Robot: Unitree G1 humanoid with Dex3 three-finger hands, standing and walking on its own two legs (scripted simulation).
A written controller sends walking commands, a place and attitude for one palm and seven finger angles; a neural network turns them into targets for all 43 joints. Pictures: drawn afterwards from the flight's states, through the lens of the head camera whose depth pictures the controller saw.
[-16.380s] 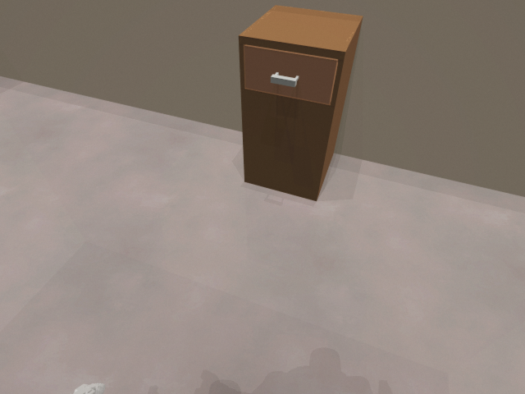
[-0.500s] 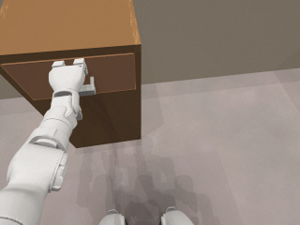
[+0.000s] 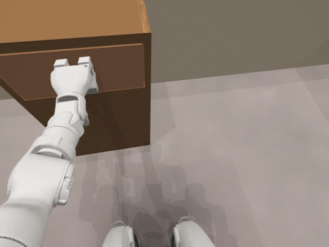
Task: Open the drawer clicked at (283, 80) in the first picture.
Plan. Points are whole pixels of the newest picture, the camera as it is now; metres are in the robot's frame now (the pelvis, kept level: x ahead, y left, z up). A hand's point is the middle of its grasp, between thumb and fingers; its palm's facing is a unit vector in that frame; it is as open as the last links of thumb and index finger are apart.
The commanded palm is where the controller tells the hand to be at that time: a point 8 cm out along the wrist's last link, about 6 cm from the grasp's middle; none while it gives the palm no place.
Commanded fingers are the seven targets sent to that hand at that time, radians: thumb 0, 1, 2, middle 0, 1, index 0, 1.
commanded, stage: lower the fingers behind the handle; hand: left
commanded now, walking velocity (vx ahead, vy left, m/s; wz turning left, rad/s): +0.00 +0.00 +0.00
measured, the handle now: (78, 82) +0.57 +0.18 -0.02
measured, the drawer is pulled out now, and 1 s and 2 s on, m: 0.00 0.00 0.00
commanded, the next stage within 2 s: lift the fingers back up to retry in 0.86 s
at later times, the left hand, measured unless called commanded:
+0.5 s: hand (81, 94) +0.52 +0.16 -0.02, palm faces +0.00 +0.00 -1.00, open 13.7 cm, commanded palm +0.51 +0.15 +0.00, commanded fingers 0.00 -0.50 0.30 -0.30 -1.20 -0.30 -1.20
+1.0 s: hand (81, 92) +0.53 +0.16 -0.01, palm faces +0.00 -0.01 -1.00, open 13.4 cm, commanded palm +0.52 +0.16 +0.01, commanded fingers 0.00 -0.50 0.30 -0.30 -1.20 -0.30 -1.20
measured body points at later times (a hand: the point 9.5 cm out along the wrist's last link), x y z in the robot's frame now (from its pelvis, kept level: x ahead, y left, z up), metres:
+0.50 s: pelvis -0.02 +0.00 -0.02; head +0.12 +0.01 +0.40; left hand +0.52 +0.16 +0.04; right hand -0.04 -0.27 -0.15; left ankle +0.02 +0.11 -0.66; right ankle -0.01 -0.12 -0.66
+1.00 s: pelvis -0.04 +0.00 -0.04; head +0.11 +0.01 +0.38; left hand +0.52 +0.16 +0.04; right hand -0.07 -0.26 -0.16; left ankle +0.02 +0.11 -0.66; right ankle -0.01 -0.12 -0.66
